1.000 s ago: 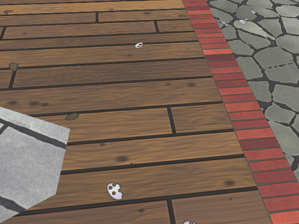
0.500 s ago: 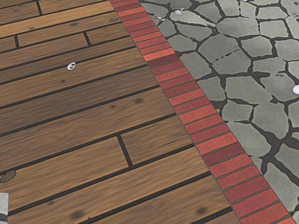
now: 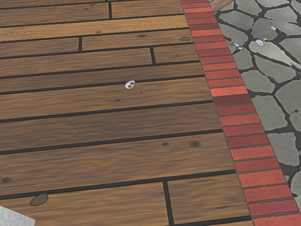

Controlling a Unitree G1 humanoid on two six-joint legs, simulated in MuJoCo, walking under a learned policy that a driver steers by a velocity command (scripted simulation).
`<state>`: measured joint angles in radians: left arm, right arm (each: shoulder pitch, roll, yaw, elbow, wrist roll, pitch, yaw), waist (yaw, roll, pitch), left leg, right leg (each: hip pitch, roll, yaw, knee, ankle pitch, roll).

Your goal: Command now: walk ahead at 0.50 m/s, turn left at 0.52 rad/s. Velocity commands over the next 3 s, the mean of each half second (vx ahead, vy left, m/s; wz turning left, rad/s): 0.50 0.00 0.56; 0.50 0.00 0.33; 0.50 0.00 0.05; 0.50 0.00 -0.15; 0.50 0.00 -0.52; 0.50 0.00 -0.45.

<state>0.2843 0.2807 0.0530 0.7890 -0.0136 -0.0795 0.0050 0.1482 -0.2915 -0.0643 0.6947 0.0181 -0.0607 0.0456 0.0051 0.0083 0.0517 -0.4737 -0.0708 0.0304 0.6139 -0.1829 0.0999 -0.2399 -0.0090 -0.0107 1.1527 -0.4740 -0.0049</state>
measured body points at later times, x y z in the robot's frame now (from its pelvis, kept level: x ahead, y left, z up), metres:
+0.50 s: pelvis +0.29 -0.04 +0.01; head +0.31 -0.04 +0.46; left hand +0.37 +0.26 -0.07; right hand +0.45 -0.28 -0.10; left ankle +0.15 +0.06 -0.63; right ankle +0.37 -0.13 -0.72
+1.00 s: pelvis +0.51 +0.11 +0.01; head +0.54 +0.13 +0.46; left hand +0.41 +0.37 -0.12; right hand +0.79 -0.03 -0.07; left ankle +0.53 +0.22 -0.72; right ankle +0.45 -0.09 -0.63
